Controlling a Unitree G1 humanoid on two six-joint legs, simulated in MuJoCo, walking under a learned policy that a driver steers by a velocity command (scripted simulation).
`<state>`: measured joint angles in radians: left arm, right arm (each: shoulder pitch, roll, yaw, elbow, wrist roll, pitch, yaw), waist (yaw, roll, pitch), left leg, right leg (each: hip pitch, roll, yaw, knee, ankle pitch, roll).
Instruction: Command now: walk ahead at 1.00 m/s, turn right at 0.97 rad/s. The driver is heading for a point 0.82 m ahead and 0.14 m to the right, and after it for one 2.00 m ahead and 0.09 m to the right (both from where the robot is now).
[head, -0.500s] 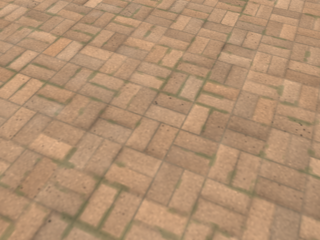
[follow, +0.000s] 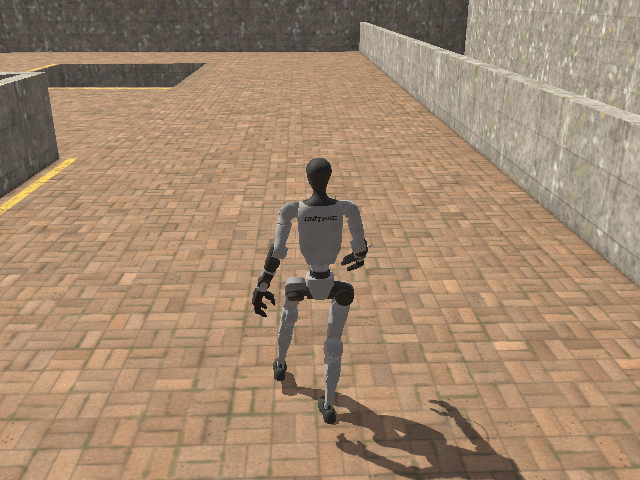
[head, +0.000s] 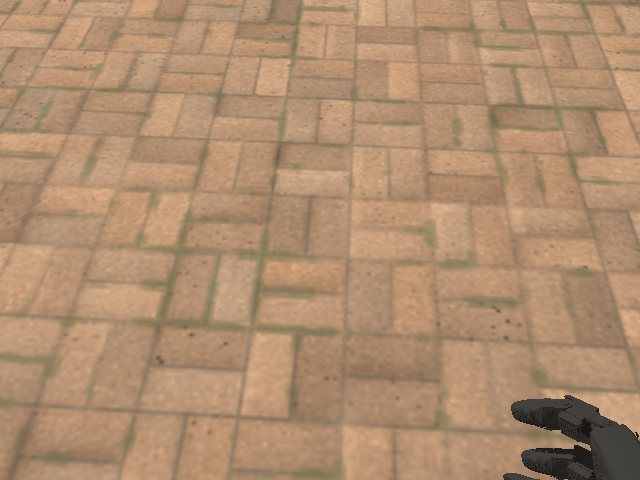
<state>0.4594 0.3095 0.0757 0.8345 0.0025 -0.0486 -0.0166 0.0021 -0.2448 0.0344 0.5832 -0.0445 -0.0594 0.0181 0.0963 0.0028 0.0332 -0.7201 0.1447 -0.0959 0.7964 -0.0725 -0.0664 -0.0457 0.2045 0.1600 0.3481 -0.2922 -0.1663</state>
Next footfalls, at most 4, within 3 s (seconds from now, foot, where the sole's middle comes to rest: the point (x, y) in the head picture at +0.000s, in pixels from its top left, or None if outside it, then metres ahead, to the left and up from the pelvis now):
0.14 left None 0.34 0.18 -0.77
0.60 right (430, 407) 0.64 -0.15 -0.77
1.00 left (478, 275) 1.01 -0.27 -0.77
1.60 right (546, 273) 1.03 -0.44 -0.77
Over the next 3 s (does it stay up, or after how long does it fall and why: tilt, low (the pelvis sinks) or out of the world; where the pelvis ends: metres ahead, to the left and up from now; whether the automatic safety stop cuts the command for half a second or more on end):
stays up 1.57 0.18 0.00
